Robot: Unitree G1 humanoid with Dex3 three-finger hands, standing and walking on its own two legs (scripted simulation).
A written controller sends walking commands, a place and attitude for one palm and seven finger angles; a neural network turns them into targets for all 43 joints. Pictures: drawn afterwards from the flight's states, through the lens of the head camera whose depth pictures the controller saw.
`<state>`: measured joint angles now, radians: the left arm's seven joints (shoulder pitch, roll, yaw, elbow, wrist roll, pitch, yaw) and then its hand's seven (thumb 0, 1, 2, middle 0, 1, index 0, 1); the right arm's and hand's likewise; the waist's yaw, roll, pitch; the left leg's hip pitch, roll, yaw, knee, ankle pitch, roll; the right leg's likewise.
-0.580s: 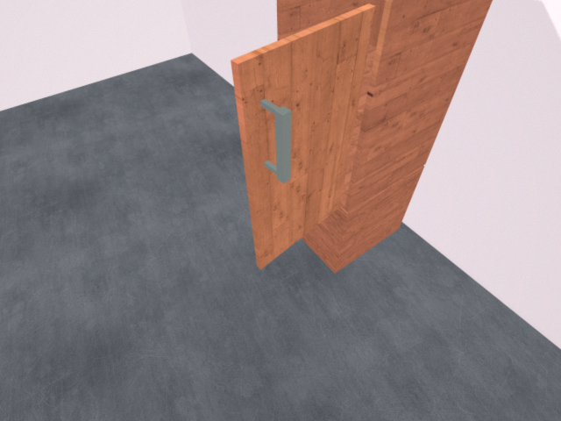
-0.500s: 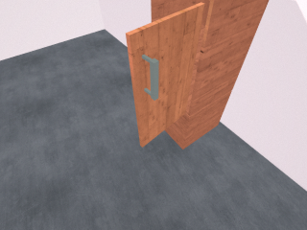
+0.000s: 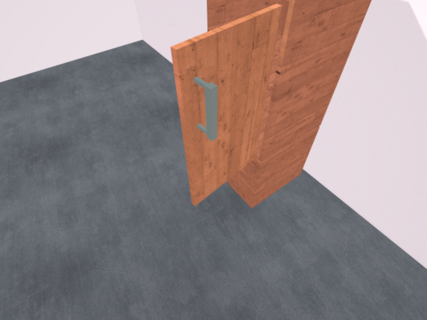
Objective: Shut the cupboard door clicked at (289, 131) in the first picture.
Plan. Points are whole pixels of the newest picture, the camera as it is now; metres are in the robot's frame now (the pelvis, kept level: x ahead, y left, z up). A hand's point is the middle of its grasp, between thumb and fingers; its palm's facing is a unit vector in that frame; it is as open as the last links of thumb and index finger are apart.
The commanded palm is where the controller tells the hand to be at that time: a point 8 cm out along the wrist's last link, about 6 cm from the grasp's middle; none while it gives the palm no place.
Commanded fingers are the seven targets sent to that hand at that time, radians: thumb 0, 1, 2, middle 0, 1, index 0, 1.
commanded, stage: look at it before walking up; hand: left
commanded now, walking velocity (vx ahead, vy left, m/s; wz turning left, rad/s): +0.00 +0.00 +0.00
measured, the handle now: (205, 110) +0.56 +0.05 +0.08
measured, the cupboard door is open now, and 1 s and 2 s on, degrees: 97 97 97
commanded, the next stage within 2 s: walk around to get in front in 0.26 s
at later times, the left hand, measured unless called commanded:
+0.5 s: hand out of the picture +0.03 +0.21 -0.17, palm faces +0.00 -0.97 -0.25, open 7.4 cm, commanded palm none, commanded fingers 0.00 0.90 0.90 -0.20 -0.30 -0.20 -0.30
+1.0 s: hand out of the picture +0.09 +0.19 -0.18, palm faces -0.20 -0.94 -0.29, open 7.4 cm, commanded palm none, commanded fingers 0.00 0.90 0.90 -0.20 -0.30 -0.20 -0.30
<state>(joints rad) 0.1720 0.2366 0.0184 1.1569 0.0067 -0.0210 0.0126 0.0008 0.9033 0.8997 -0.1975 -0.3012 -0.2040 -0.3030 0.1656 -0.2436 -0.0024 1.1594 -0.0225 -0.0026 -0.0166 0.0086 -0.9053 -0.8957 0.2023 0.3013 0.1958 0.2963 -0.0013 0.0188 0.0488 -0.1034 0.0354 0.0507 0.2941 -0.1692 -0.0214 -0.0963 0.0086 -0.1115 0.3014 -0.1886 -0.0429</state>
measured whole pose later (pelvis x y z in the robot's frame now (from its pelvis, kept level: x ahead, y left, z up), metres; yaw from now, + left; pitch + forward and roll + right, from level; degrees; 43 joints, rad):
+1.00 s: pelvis -0.03 +0.00 -0.02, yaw -16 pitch +0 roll +1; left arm 0.18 0.21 0.09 0.95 0.03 0.03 0.00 0.00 0.90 0.90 -0.20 -0.30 -0.20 -0.30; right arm 0.15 -0.23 -0.07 0.99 -0.02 0.06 -0.03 0.01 -0.91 -0.90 0.20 0.30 0.20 0.30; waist 0.02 0.03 0.13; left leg -0.42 0.08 0.06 1.02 -0.51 -0.05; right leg -0.33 0.02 0.02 0.63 -0.31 -0.03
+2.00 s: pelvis -0.03 +0.01 -0.01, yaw -52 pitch +1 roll -2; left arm 0.11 0.24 0.08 0.89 0.02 0.07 -0.04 0.00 0.91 0.90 -0.19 -0.30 -0.20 -0.30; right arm 0.27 -0.20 -0.03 0.93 -0.04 0.01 -0.02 0.01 -0.90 -0.90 0.21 0.30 0.20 0.30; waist -0.01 0.02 0.10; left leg -0.26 0.16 0.15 0.54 -0.29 -0.03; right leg -0.36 0.00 -0.07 0.76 -0.42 0.02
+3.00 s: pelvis -0.04 -0.01 -0.02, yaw -88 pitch +1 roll -1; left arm 0.16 0.26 0.09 0.93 0.02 0.08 -0.03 0.00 0.90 0.90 -0.20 -0.30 -0.20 -0.30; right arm 0.20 -0.21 -0.03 0.88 -0.03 -0.01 -0.03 0.01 -0.91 -0.90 0.20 0.30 0.20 0.30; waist 0.00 -0.04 0.09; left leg -0.32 0.07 0.08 0.59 -0.29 0.00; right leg -0.46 0.03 0.05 0.97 -0.48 0.03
